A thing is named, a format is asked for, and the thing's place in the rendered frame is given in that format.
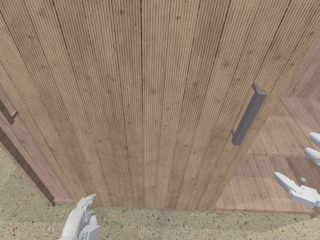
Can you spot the handle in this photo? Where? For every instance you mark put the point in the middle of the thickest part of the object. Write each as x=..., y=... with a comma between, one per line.
x=249, y=115
x=5, y=116

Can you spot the left robot hand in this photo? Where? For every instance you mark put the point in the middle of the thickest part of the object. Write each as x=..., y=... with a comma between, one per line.
x=75, y=223

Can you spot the right robot hand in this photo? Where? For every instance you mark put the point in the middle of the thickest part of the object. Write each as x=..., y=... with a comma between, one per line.
x=304, y=195

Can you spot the wardrobe door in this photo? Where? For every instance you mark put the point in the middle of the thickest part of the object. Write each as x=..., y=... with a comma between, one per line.
x=135, y=100
x=24, y=141

